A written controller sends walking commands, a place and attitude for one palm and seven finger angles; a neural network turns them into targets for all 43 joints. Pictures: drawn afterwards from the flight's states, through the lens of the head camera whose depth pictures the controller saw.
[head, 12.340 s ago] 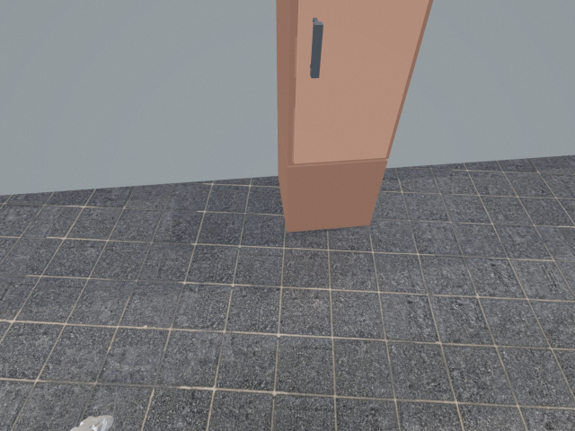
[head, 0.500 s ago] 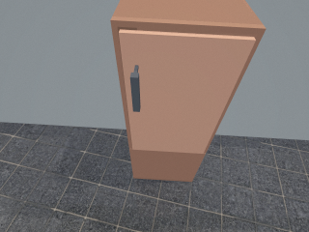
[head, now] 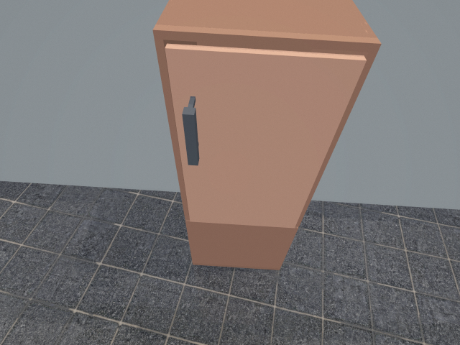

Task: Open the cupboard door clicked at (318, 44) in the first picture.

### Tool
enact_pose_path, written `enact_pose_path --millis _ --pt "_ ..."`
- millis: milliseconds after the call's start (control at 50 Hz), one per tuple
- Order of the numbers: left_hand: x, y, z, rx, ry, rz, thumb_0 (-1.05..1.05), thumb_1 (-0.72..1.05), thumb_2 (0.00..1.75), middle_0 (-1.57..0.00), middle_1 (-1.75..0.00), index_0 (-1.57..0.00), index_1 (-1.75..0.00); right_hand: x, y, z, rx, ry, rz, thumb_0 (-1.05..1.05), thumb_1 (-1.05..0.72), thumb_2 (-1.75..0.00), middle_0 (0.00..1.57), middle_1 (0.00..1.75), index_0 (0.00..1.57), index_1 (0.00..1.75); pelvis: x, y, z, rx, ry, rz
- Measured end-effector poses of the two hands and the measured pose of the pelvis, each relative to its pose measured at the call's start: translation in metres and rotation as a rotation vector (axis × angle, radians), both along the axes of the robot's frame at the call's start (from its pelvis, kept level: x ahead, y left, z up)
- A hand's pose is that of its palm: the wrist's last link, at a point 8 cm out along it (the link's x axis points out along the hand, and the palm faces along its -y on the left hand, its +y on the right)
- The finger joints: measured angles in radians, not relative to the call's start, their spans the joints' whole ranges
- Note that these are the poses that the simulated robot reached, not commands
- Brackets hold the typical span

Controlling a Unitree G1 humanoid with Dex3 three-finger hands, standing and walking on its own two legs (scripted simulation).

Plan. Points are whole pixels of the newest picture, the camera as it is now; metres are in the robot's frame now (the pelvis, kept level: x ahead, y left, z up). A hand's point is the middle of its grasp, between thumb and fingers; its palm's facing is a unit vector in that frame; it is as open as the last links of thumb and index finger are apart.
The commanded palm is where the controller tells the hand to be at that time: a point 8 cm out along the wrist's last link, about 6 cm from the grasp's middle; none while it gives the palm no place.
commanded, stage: look again from close up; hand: left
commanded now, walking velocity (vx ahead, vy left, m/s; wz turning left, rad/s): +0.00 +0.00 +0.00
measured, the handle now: (193, 131) +0.51 +0.12 +0.08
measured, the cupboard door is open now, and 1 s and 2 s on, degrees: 0 0 0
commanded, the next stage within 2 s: raise the hand with hooked fingers in 0.40 s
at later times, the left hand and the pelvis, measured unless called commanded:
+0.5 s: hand out of the picture +0.01 +0.16 -0.18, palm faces +0.02 -0.98 -0.19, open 7.4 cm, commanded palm +0.09 +0.20 -0.08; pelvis +0.00 -0.02 +0.00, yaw +0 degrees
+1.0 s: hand (123, 341) +0.14 +0.18 -0.04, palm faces +0.13 -0.99 -0.02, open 9.1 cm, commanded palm +0.13 +0.24 -0.02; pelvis -0.04 -0.04 -0.07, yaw +2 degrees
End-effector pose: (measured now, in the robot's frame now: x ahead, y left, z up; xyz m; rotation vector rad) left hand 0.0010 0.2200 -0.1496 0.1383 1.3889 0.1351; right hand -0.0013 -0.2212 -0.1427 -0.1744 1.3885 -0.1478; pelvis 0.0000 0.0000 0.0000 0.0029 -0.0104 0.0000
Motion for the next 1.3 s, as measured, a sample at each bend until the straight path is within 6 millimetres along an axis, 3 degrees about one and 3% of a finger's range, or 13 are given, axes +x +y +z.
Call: enact_pose_path --millis 520,540,660,720,760,800,860,940,1040,1160,1300 --pt "0.002 -0.014 0.004 0.022 -0.028 -0.005 0.0 0.9 0.9 -0.2 -0.3 -0.2 -0.3 0.007 -0.021 -0.001 0.004 -0.022 0.009 0.0 -0.91 -0.9 0.2 0.3 0.2 0.3 -0.003 -0.018 0.001 0.001 0.004 0.001" --pt "0.011 -0.012 0.01 0.02 -0.084 0.05 0.01 0.9 0.9 -0.2 -0.3 -0.2 -0.3 0.011 -0.023 0.001 0.003 -0.057 0.002 0.0 -0.91 -0.9 0.2 0.3 0.2 0.3 -0.005 -0.019 0.0 -0.001 0.005 0.003" --pt "0.128 -0.001 0.118 0.071 -0.901 0.111 0.02 0.87 0.88 -0.2 -0.33 -0.2 -0.32 0.069 -0.037 0.016 -0.024 -0.469 0.052 0.01 -0.9 -0.9 0.2 0.3 0.2 0.3 -0.016 -0.021 -0.01 0.01 0.043 0.045" --pt "0.164 -0.003 0.153 0.019 -1.239 0.034 0.01 0.82 0.86 -0.21 -0.35 -0.2 -0.35 0.104 -0.048 0.026 -0.035 -0.636 0.095 0.01 -0.9 -0.9 0.2 0.3 0.2 0.3 -0.026 -0.026 -0.025 0.012 0.108 0.032" --pt "0.17 -0.009 0.16 -0.035 -1.399 -0.059 0.01 0.79 0.84 -0.21 -0.38 -0.21 -0.38 0.127 -0.056 0.033 -0.046 -0.74 0.122 0.01 -0.9 -0.9 0.2 0.3 0.2 0.3 -0.033 -0.03 -0.038 0.015 0.149 0.018" --pt "0.165 -0.014 0.154 -0.084 -1.464 -0.161 0.01 0.75 0.83 -0.21 -0.4 -0.21 -0.4 0.146 -0.062 0.039 -0.058 -0.828 0.145 0.01 -0.9 -0.9 0.2 0.3 0.2 0.3 -0.039 -0.034 -0.051 0.017 0.174 0.01" --pt "0.145 -0.014 0.13 -0.149 -1.397 -0.185 0.0 0.68 0.8 -0.22 -0.44 -0.22 -0.44 0.168 -0.068 0.048 -0.08 -0.912 0.169 0.01 -0.9 -0.9 0.2 0.3 0.2 0.3 -0.044 -0.037 -0.065 0.019 0.193 0.01" --pt "0.116 0.001 0.106 -0.115 -1.291 -0.062 0.01 0.58 0.76 -0.23 -0.5 -0.23 -0.5 0.182 -0.065 0.051 -0.102 -0.937 0.202 0.01 -0.9 -0.9 0.2 0.3 0.2 0.3 -0.045 -0.04 -0.073 0.003 0.199 0.026" --pt "0.111 0.015 0.126 -0.021 -1.37 -0.064 0.01 0.46 0.71 -0.23 -0.58 -0.23 -0.57 0.173 -0.047 0.034 -0.08 -0.859 0.245 0.01 -0.9 -0.9 0.2 0.3 0.2 0.3 -0.046 -0.04 -0.073 -0.03 0.197 0.051" --pt "0.147 0.021 0.147 -0.089 -1.386 -0.18 0.01 0.32 0.65 -0.24 -0.67 -0.24 -0.66 0.137 -0.025 0.009 -0.012 -0.734 0.201 0.01 -0.9 -0.9 0.2 0.3 0.2 0.3 -0.048 -0.035 -0.066 -0.043 0.189 0.052" --pt "0.17 0.036 0.165 -0.096 -1.342 -0.155 0.01 0.16 0.58 -0.26 -0.77 -0.25 -0.77 0.1 -0.021 0.012 -0.008 -0.674 0.118 0.01 -0.9 -0.9 0.2 0.3 0.21 0.3 -0.042 -0.023 -0.051 -0.029 0.178 0.024"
